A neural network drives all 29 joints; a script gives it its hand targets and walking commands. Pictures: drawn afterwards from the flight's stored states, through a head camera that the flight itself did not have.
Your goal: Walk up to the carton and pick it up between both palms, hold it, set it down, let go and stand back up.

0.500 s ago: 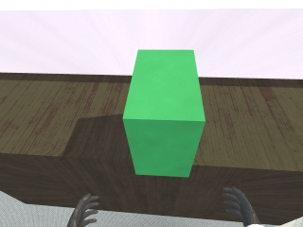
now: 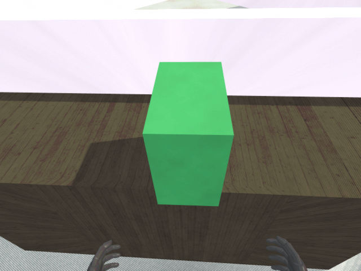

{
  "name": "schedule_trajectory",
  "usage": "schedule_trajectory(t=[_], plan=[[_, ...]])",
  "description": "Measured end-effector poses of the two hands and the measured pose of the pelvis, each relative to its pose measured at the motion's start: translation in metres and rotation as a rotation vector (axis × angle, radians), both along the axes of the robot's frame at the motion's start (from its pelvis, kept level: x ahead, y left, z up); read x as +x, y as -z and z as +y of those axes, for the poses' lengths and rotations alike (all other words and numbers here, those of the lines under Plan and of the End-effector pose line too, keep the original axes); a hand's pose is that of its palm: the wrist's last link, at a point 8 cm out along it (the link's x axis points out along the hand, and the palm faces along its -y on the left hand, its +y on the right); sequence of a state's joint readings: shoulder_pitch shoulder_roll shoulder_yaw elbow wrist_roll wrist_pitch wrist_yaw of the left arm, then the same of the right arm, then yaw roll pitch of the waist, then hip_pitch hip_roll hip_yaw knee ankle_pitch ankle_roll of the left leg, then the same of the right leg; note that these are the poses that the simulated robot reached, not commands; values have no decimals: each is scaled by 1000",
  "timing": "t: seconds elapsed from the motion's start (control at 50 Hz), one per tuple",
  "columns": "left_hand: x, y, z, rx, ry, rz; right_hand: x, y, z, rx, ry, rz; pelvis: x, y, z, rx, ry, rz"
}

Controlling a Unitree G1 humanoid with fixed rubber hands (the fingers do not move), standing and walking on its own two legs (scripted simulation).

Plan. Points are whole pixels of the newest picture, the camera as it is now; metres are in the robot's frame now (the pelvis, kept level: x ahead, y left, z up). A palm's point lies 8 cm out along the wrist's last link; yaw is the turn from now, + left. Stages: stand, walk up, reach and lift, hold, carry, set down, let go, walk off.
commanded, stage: let go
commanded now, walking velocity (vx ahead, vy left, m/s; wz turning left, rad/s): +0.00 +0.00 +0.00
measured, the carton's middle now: (189, 134) +0.45 +0.01 +0.06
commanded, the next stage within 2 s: stand in 0.38 s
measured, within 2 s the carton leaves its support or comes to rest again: neither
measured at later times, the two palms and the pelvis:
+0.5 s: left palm out of the picture +0.14 +0.22 -0.09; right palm out of the picture +0.15 -0.25 -0.09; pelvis -0.01 -0.01 -0.01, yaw -2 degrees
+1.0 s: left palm out of the picture +0.14 +0.23 -0.11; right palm out of the picture +0.00 -0.23 -0.14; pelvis -0.01 +0.02 -0.02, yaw -9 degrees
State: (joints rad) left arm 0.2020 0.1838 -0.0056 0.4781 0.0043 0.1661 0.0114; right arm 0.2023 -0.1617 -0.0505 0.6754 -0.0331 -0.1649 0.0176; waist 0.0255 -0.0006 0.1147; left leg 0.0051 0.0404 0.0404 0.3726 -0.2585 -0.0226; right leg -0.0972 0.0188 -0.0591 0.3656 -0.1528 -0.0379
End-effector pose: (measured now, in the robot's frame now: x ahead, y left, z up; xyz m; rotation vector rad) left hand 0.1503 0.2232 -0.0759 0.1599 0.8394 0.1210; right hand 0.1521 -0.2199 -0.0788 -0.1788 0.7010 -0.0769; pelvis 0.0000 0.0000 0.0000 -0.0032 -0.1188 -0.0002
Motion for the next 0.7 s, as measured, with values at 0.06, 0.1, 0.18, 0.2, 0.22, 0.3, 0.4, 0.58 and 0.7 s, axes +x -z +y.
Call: schedule_trajectory(t=[0.06, 0.1, 0.18, 0.2, 0.22, 0.3, 0.4, 0.58, 0.7], plan=[[-2, 0, -3, 4, -1, 1, -4, 0, -2, -2, -1, 7, -3, 0, -2, 2, -1, -7], [-3, 0, -4, 7, -2, 6, -6, 1, -4, -4, -2, 13, -5, 0, -3, 3, -3, -11], [-6, 2, -7, 13, -7, 18, -8, 1, -6, -6, -7, 21, -8, 1, -6, 6, -6, -17], [-6, 2, -8, 14, -9, 20, -8, 1, -7, -7, -9, 23, -8, 1, -7, 7, -7, -18], [-7, 2, -9, 16, -10, 21, -8, 1, -7, -7, -11, 24, -9, 1, -8, 7, -8, -18], [-6, 2, -11, 21, -16, 19, -6, 1, -10, -12, -17, 25, -9, 2, -11, 9, -11, -20], [-4, 3, -12, 20, -21, 21, -3, -1, -13, -22, -27, 21, -7, 2, -14, 9, -15, -18], [-29, 25, 13, 76, 69, 84, -42, 27, -42, -61, 107, 232, -9, 10, -2, -3, 67, 96], [-29, 38, 23, 56, 103, 119, -114, 40, -40, -76, 211, 394, -7, 13, 12, 7, 100, 127]])
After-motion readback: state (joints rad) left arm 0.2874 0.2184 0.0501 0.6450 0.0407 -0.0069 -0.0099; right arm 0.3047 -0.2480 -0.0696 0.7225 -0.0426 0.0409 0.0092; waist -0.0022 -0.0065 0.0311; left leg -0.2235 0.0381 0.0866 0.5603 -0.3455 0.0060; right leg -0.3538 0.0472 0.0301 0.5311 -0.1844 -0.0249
